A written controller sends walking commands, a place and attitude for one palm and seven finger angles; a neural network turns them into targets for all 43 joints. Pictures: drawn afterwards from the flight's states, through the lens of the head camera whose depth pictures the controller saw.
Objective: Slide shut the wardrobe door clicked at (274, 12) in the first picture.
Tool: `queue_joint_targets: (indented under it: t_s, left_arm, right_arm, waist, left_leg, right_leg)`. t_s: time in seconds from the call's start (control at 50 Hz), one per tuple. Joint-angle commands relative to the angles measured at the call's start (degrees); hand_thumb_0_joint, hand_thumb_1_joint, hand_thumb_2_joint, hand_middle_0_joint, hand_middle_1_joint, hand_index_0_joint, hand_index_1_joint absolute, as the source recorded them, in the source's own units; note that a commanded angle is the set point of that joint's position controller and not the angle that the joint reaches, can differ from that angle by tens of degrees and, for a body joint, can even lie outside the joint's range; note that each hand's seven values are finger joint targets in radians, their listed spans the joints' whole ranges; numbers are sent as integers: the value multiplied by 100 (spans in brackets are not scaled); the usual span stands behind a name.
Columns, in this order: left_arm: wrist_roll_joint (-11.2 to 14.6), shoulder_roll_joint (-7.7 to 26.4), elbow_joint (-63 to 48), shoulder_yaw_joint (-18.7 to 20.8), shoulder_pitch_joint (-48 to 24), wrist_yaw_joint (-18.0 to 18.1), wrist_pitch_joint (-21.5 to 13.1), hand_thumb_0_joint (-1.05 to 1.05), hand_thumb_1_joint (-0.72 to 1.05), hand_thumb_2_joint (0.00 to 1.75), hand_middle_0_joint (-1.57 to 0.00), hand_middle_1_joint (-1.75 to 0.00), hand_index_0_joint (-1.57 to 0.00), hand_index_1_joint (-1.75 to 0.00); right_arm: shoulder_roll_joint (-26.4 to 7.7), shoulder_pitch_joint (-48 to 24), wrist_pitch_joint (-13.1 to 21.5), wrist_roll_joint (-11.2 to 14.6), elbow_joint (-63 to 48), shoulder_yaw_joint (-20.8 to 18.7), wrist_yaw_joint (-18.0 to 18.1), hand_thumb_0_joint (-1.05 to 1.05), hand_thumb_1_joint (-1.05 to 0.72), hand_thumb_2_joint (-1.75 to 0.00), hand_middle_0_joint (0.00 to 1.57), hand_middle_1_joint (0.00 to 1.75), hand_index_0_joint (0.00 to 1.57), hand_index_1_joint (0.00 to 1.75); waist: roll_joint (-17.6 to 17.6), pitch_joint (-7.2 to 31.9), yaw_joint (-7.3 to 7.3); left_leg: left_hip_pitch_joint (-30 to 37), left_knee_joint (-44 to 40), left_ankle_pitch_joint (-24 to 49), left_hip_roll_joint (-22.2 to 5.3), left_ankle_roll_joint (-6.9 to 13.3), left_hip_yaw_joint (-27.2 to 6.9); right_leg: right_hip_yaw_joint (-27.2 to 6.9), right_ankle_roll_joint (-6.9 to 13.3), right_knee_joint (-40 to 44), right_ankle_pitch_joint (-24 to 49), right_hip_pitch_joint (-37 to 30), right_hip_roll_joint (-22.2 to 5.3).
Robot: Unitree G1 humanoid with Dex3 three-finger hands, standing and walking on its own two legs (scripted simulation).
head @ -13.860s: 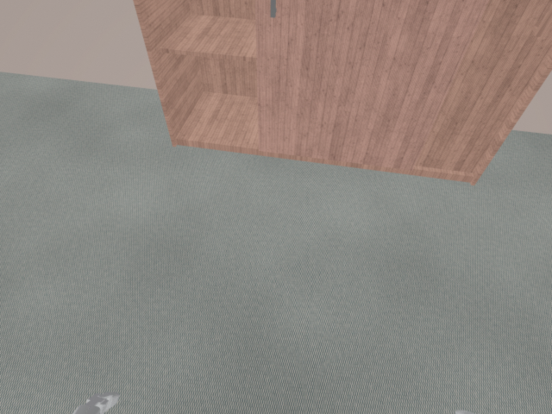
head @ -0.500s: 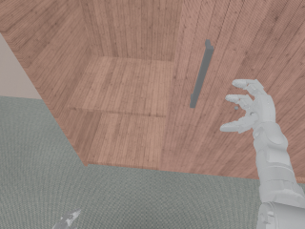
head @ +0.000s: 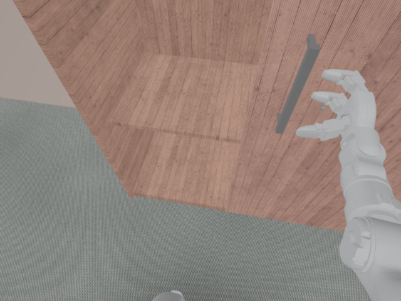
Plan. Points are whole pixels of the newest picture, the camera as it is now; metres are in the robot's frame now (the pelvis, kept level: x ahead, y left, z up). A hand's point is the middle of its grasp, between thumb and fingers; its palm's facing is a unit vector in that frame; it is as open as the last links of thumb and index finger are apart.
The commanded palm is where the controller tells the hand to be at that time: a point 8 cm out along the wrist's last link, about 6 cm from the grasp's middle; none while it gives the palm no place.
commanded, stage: move the hooked fingers beside the handle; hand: right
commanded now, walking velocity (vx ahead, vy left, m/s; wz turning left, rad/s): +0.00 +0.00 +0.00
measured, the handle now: (293, 90) +0.54 -0.09 +0.12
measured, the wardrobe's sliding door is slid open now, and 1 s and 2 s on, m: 0.49 0.49 0.49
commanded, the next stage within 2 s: feel for the door with the fingertips in 0.72 s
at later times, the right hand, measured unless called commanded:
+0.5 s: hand (326, 112) +0.49 -0.15 +0.12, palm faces +0.01 +1.00 -0.01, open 13.9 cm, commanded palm +0.46 -0.21 +0.11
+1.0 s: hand (319, 114) +0.48 -0.14 +0.12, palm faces -0.01 +1.00 +0.00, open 14.0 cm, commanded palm +0.45 -0.19 +0.11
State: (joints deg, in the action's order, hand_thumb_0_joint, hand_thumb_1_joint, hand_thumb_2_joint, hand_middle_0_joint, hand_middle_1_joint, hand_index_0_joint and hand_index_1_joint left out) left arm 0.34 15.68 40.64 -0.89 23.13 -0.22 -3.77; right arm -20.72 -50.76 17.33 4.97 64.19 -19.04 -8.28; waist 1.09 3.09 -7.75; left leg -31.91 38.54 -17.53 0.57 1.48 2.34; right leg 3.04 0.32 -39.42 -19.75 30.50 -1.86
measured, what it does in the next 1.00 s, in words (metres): stands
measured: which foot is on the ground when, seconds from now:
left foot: down 0.00-1.00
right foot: down 0.00-1.00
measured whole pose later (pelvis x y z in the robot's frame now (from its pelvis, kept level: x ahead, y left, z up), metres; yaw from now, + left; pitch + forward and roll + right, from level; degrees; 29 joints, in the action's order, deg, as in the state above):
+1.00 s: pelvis +0.01 -0.01 +0.00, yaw +0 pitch +11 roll +1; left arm 0.4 14.9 38.3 -0.7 22.2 -1.3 -2.0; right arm -17.0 -47.1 16.2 5.7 59.1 -15.5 -6.4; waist 1.3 4.5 -6.4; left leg -32.0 39.5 -18.6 0.5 1.0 2.4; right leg 2.8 0.8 -41.4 -21.3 31.2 -1.8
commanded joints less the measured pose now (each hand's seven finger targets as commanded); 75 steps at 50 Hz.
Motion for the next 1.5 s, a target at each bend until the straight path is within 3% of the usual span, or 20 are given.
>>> queue_joint_targets:
  t_s: [0.0,0.12,0.18,0.24,0.32,0.48,0.54,0.58,0.62,0.78,0.92,0.94,1.02,1.08,1.14,1.26,1.32,1.4,1.46,1.48]
  left_arm:
    - [-11,880,-534,300,603,47,-105,0,90,90,-20,-30,-20,-30]
    - [9,893,-649,285,638,44,3,0,90,90,-20,-30,-20,-30]
    - [4,901,-654,312,653,52,-17,0,90,90,-20,-30,-20,-30]
    - [-5,864,-624,318,654,43,-39,0,90,90,-20,-30,-20,-30]
    - [-8,905,-566,309,690,33,-37,0,90,90,-20,-30,-20,-30]
    - [2,867,-651,305,608,-11,-4,0,90,90,-20,-30,-20,-30]
    - [-2,869,-699,321,594,-18,18,0,90,90,-20,-30,-20,-30]
    - [8,822,-753,308,537,-30,22,0,90,90,-20,-30,-20,-30]
    - [7,842,-741,311,563,-22,48,0,90,90,-20,-30,-20,-30]
    - [14,795,-743,332,480,-17,21,0,90,90,-20,-30,-20,-30]
    - [26,794,-665,329,441,-31,14,0,90,90,-20,-30,-20,-30]
    - [25,774,-682,326,417,-34,7,0,90,90,-20,-30,-20,-30]
    - [-7,780,-701,333,419,-46,1,0,90,90,-20,-30,-20,-30]
    - [-8,716,-703,331,379,-75,-31,0,90,90,-20,-30,-20,-30]
    - [-10,746,-656,333,399,-64,-4,0,90,90,-20,-30,-20,-30]
    - [-28,722,-639,308,403,-42,-15,0,90,90,-20,-30,-20,-30]
    - [-27,782,-615,290,450,-14,-8,0,90,90,-20,-30,-20,-30]
    - [-30,778,-605,297,530,-10,-32,0,90,90,-20,-30,-20,-30]
    - [-40,769,-566,299,578,-29,-35,0,90,90,-20,-30,-20,-30]
    - [-31,799,-547,300,593,-24,-40,0,90,90,-20,-30,-20,-30]
  right_arm:
    - [-1577,-2523,331,-6,-998,-300,19,0,50,-30,30,120,30,120]
    - [-1443,-2633,296,35,-879,-142,-115,0,50,-30,30,120,30,120]
    - [-1590,-2897,452,75,-1271,-239,-131,0,50,-30,30,120,30,120]
    - [-1365,-3157,559,108,-1557,-40,-117,0,50,-30,30,120,30,120]
    - [-1481,-2978,471,99,-1258,-154,-49,0,50,-30,30,120,30,120]
    - [-1199,-2617,422,99,-1327,-22,0,0,50,-30,30,120,30,120]
    - [-1381,-2456,419,108,-1437,-215,16,0,50,-30,30,120,30,120]
    - [-1063,-2336,395,114,-1493,15,3,0,50,-30,30,120,30,120]
    - [-1160,-2287,355,94,-1445,-26,-6,0,50,-30,30,120,30,120]
    - [-906,-2458,366,181,-1961,124,55,0,50,-30,30,120,30,120]
    - [-617,-2345,231,141,-1687,339,197,0,50,-30,30,120,30,120]
    - [-556,-2338,214,135,-1664,358,223,0,50,-30,30,120,30,120]
    - [-740,-2249,287,115,-1828,166,357,0,50,-30,30,120,30,120]
    - [-403,-2454,365,86,-2015,431,433,0,50,-30,30,120,30,120]
    - [-635,-2477,354,59,-1771,240,527,0,50,-30,30,120,30,120]
    - [-713,-2771,407,-45,-1704,225,587,0,50,-30,30,120,30,120]
    - [-919,-2767,369,-29,-1235,60,558,0,50,-30,30,120,30,120]
    - [-1005,-3016,429,-57,-1280,57,429,0,50,-30,30,120,30,120]
    - [-730,-3157,431,-9,-1178,260,382,0,50,-30,30,120,30,120]
    - [-900,-3127,415,16,-1034,102,397,0,50,-30,30,120,30,120]
  waist:
    - [3,2275,77]
    - [-212,1885,-92]
    - [165,2312,-52]
    - [449,2631,-127]
    - [167,2429,-94]
    - [150,2189,-29]
    - [139,2311,62]
    - [210,2288,71]
    - [18,2207,64]
    - [261,2487,57]
    - [-106,2005,-12]
    - [60,2002,17]
    - [-5,2312,125]
    - [198,2352,61]
    - [-153,2157,30]
    - [67,2248,18]
    - [-411,1967,-52]
    - [30,2303,-45]
    - [74,2298,-156]
    - [-143,2189,-150]
  left_leg:
    - [1244,-302,2001,25,-31,-257]
    - [996,-384,1698,55,-54,-270]
    - [984,-320,1638,66,-36,-292]
    - [848,-263,1714,93,-40,-252]
    - [819,-238,1723,110,-26,-198]
    - [763,-210,1847,129,-5,-139]
    - [921,-189,1964,120,1,-161]
    - [894,-183,2031,125,8,-142]
    - [900,-185,2060,129,5,-148]
    - [899,-174,2110,132,4,-127]
    - [832,-264,1903,129,1,-100]
    - [822,-278,1861,114,-4,-117]
    - [1067,-218,2058,110,14,-147]
    - [939,-211,2028,109,2,-133]
    - [1040,-255,1975,106,-21,-166]
    - [1023,-235,1937,89,-20,-206]
    - [1102,-318,1801,85,-47,-258]
    - [1057,-223,1890,72,-30,-267]
    - [861,-252,1804,93,-46,-245]
    - [875,-291,1695,91,-58,-260]
  right_leg:
    - [-208,169,273,1437,-608,194]
    - [-170,206,242,1071,-350,170]
    - [-211,188,178,1148,-641,166]
    - [-279,167,111,1388,-1018,150]
    - [-329,168,116,1429,-880,132]
    - [-320,137,154,1624,-919,106]
    - [-293,143,137,1694,-908,120]
    - [-283,134,150,1801,-994,119]
    - [-278,150,123,1809,-910,110]
    - [-333,109,117,2019,-1278,100]
    - [-318,130,187,1661,-959,106]
    - [-285,122,201,1579,-935,129]
    - [-280,119,173,1735,-977,139]
    - [-279,100,156,1777,-1124,143]
    - [-251,132,184,1525,-831,156]
    - [-233,132,175,1450,-855,177]
    - [-195,171,199,1112,-459,188]
    - [-210,146,137,1275,-614,196]
    - [-235,145,101,1275,-716,195]
    - [-226,155,93,1121,-547,190]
